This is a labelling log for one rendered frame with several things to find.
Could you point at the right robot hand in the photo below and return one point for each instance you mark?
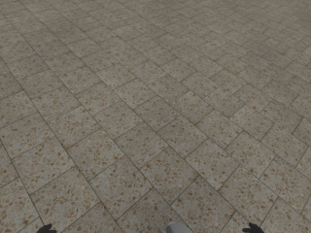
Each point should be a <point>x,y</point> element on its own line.
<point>254,229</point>

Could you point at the right robot thigh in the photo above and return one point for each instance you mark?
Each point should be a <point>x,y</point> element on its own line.
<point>176,228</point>

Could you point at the left robot hand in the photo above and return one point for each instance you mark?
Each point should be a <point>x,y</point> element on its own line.
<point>46,229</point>

